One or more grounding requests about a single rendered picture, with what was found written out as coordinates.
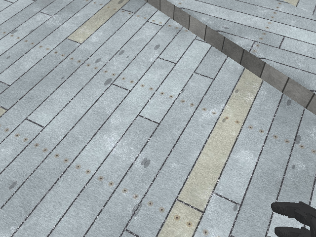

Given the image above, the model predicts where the right robot hand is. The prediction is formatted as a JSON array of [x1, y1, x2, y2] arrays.
[[266, 201, 316, 237]]

